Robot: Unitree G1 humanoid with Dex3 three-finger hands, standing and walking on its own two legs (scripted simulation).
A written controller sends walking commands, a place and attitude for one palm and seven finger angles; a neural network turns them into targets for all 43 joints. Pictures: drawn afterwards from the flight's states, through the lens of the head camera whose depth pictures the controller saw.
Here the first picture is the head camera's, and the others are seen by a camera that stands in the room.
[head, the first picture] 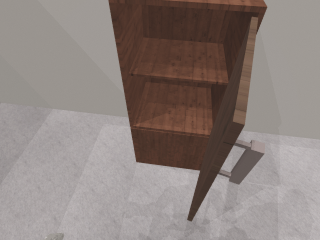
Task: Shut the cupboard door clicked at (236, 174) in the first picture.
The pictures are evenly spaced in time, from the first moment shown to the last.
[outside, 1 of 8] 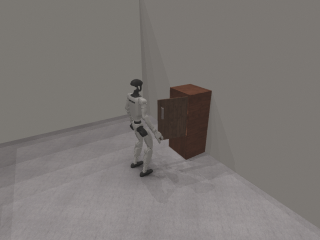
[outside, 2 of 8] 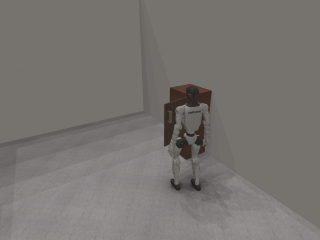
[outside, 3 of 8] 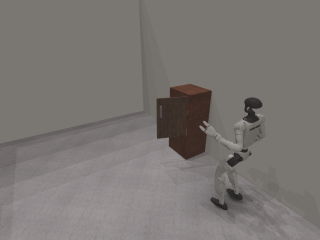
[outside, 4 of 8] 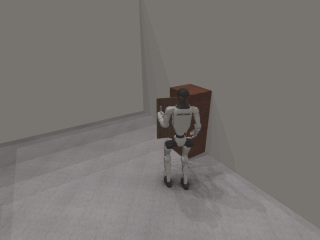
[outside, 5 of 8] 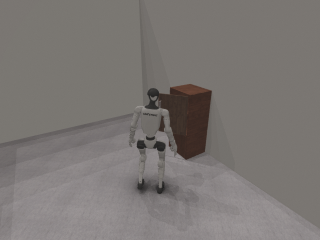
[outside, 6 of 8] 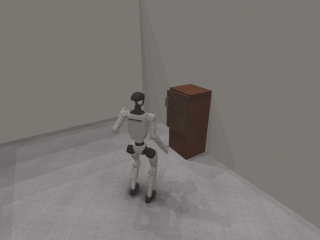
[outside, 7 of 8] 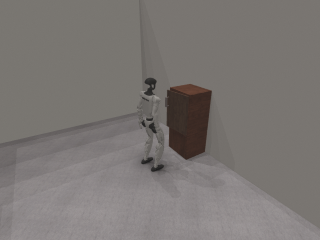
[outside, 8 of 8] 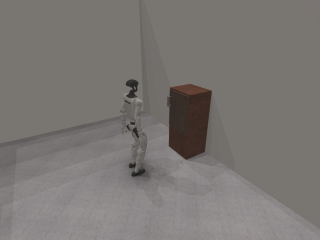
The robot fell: no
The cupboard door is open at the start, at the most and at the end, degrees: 77 101 0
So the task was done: yes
